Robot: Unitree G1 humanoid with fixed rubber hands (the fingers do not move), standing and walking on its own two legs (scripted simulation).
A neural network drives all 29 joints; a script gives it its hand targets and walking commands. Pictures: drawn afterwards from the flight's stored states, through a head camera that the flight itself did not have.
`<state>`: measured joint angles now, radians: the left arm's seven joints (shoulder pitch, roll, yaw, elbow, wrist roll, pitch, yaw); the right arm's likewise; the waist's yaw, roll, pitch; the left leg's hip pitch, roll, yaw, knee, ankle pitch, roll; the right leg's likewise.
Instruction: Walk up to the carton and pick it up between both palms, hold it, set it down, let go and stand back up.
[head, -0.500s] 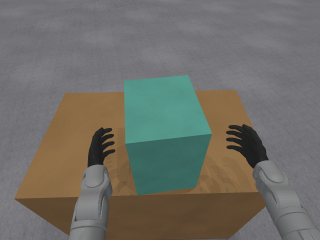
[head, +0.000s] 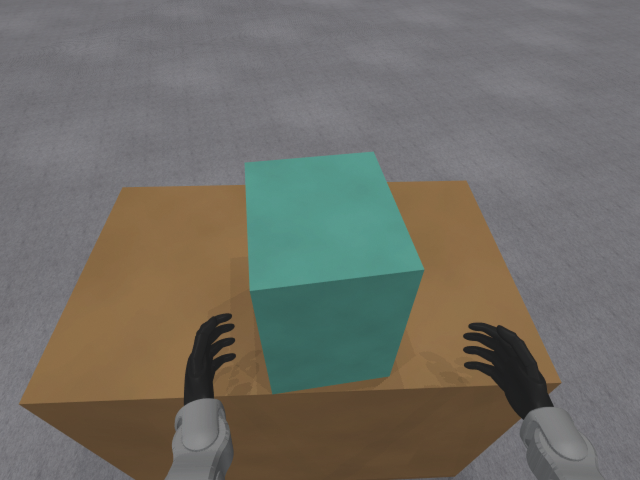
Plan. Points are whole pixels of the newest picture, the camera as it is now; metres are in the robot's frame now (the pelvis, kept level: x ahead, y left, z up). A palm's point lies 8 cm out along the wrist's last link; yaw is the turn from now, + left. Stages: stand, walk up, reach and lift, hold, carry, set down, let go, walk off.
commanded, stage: set down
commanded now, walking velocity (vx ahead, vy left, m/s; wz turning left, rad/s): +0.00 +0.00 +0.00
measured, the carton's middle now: (321, 276) +0.40 +0.06 +0.01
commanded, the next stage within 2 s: let go in 1.38 s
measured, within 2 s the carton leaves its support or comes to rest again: neither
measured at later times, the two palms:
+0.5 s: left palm (184, 416) +0.19 +0.21 -0.03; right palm (515, 425) +0.22 -0.20 -0.03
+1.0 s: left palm (162, 441) +0.17 +0.24 -0.06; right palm (511, 449) +0.19 -0.20 -0.06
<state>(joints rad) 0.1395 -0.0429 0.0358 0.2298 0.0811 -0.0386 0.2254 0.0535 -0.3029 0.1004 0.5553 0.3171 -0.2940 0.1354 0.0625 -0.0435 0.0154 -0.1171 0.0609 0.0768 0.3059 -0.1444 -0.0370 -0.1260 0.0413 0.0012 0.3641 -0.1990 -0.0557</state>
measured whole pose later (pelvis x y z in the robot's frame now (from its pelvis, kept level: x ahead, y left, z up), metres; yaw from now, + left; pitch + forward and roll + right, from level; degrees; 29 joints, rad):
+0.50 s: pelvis +0.01 +0.01 +0.00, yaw +1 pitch -3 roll +1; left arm 0.21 0.06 0.02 0.38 0.04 -0.10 0.16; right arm 0.14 -0.27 0.10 0.67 0.24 -0.35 0.12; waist 0.05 -0.04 0.02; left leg -0.09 0.05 0.07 0.31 -0.17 -0.03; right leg -0.08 0.03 0.00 0.35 -0.22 -0.04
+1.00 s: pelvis +0.03 +0.02 +0.00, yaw +1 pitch -3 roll +0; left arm 0.29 0.13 0.02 0.43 0.03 -0.04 0.08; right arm 0.23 -0.24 0.05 0.67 0.12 -0.29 0.09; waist 0.03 -0.02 0.02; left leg -0.06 0.04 0.06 0.30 -0.19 -0.02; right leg -0.03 0.02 -0.01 0.29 -0.21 -0.03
